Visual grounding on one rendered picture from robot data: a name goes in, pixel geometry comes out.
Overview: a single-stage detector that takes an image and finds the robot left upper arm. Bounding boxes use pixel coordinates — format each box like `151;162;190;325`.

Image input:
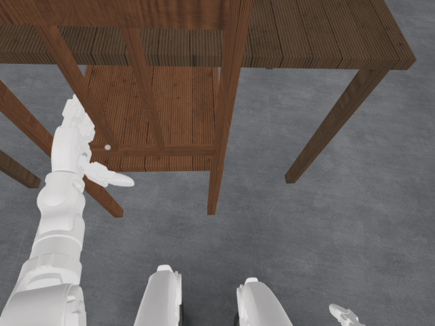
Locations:
2;283;86;326

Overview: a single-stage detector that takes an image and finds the robot left thigh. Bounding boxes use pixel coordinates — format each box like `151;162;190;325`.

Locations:
134;270;181;326

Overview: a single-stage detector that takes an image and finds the table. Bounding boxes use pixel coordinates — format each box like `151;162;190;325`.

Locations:
0;0;417;188

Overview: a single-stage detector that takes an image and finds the robot thigh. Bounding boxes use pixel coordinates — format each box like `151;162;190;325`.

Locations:
134;270;181;326
237;282;293;326

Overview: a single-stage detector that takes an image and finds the robot right thigh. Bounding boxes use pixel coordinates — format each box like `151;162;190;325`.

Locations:
237;282;293;326

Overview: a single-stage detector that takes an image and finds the chair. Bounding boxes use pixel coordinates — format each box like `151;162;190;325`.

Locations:
0;0;253;217

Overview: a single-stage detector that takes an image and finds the left robot forearm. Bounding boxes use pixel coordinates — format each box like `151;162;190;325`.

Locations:
0;170;86;326

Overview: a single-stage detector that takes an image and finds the right robot hand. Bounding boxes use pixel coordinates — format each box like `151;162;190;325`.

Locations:
329;304;365;326

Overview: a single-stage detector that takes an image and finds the left robot hand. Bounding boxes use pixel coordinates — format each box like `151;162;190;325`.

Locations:
51;94;135;187

